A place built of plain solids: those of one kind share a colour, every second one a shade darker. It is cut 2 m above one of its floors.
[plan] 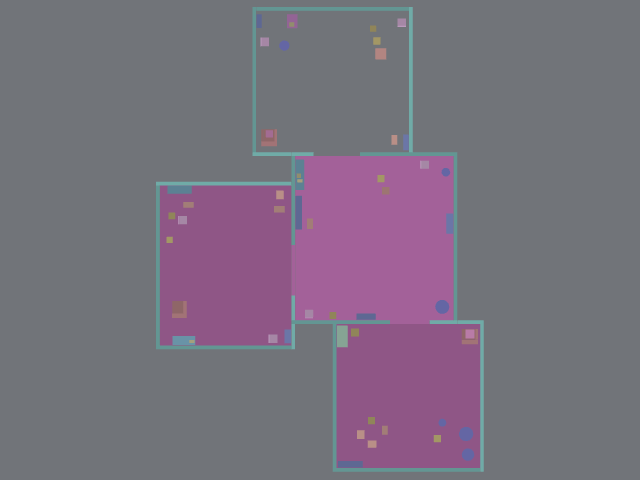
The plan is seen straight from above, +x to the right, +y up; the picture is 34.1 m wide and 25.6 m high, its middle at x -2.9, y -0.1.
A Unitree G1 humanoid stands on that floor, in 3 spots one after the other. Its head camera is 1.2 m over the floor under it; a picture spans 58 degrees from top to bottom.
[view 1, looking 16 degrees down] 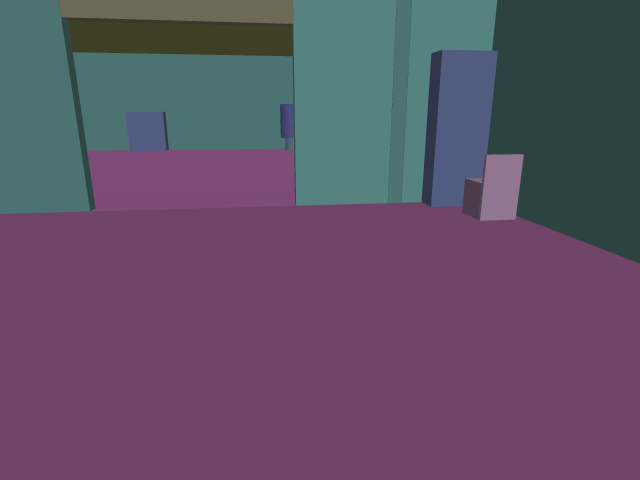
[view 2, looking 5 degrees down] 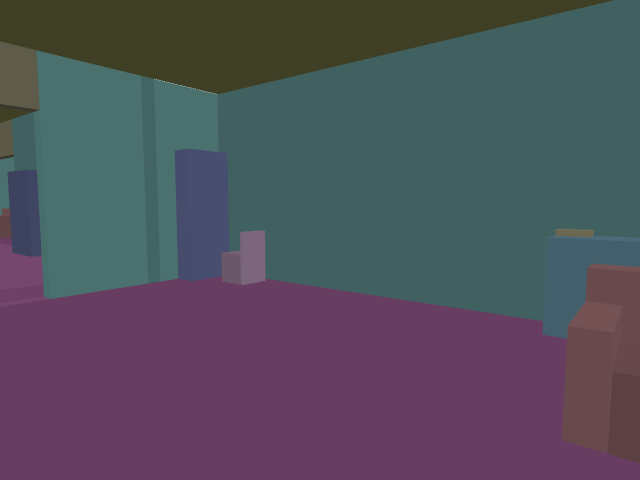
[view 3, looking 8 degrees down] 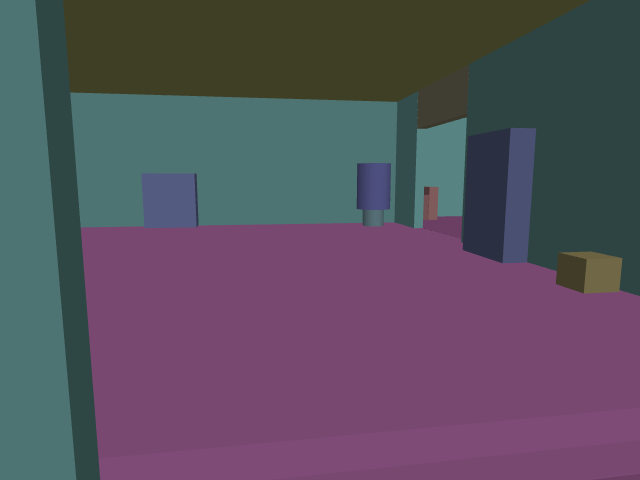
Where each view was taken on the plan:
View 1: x -10.33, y -2.57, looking -8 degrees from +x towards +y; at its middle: floor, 4.35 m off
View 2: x -10.33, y -0.95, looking -52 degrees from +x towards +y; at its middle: wall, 6.09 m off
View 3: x -5.83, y -0.95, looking -9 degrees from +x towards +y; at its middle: floor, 7.47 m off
